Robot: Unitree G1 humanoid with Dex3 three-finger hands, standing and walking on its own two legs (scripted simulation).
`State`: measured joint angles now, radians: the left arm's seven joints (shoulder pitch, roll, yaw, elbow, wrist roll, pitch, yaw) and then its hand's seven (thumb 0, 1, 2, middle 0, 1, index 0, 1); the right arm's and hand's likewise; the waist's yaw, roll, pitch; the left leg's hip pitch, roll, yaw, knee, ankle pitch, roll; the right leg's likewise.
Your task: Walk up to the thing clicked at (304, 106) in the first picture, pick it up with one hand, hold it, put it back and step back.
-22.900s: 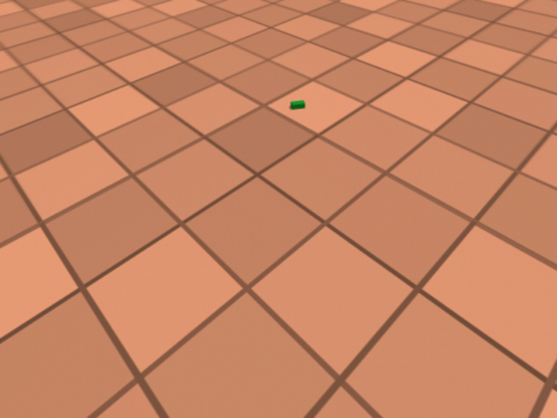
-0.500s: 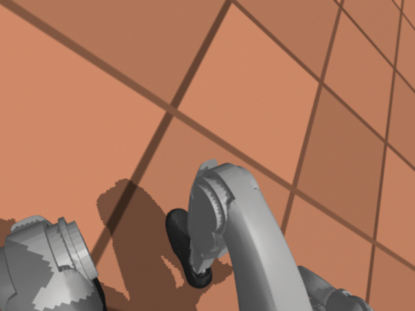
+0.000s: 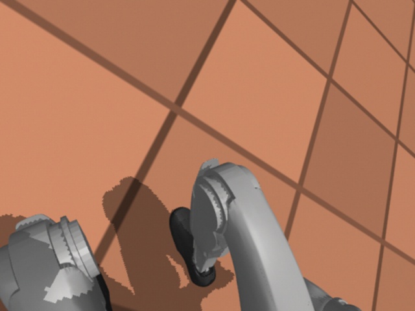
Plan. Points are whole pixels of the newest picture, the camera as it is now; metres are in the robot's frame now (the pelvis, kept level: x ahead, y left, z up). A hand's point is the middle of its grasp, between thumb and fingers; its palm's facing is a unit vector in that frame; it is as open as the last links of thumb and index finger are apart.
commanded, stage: close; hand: left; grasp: from above
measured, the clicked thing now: out of the picture +0.42 +0.34 -0.29
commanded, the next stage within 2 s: settle in 0.44 s
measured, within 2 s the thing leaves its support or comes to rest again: leaves its support in 0.84 s
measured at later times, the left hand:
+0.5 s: hand out of the picture +0.42 +0.33 -0.26, palm faces -0.39 -0.19 -0.90, open 7.5 cm
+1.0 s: hand out of the picture +0.42 +0.34 -0.22, palm faces -0.35 -0.20 -0.92, open 7.2 cm
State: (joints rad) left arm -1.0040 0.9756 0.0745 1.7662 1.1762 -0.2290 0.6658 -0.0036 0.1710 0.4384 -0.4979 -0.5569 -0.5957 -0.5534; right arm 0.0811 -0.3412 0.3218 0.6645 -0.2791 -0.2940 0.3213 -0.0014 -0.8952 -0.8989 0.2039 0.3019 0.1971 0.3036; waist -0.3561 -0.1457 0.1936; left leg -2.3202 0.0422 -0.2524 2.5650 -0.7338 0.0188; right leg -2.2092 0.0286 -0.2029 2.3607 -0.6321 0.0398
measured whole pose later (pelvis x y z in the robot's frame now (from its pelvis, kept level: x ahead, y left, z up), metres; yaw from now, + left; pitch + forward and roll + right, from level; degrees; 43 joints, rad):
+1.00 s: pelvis +0.01 +0.00 +0.00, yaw +2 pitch +29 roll -13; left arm -0.88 0.84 0.16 1.53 1.21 -0.19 0.60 0.04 0.42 0.08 -0.98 -0.16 -1.00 -0.16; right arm 0.12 -0.32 0.19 0.73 -0.24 -0.25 0.32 0.00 -0.91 -0.90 0.20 0.30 0.20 0.30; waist -0.30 -0.08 0.06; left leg -2.34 0.03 -0.22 2.54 -0.74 0.01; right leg -2.24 0.01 -0.17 2.37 -0.66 0.03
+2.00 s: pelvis +0.00 -0.01 +0.09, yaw +10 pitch +34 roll -6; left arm -0.71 0.60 0.03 1.07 1.09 -0.12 0.21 0.03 0.40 0.11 -0.99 -0.15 -1.01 -0.15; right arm 0.18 -0.29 -0.02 0.71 -0.06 -0.03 0.13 0.00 -0.92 -0.91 0.21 0.30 0.20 0.30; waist -0.13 0.04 -0.17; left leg -2.14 0.02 -0.08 2.22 -0.68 0.02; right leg -2.09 -0.02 -0.06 2.15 -0.65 0.02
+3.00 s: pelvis +0.04 +0.00 +0.39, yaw +12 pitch +14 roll -1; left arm -0.34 0.40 -0.18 0.82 0.96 0.07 0.16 0.02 0.41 0.10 -0.99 -0.16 -1.00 -0.15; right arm 0.25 -0.24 -0.03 0.74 0.04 -0.03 -0.07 0.01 -0.90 -0.90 0.21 0.30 0.20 0.30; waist -0.07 0.03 -0.13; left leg -0.90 0.04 0.01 1.11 -0.47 0.01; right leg -0.89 0.00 -0.01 1.08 -0.43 0.01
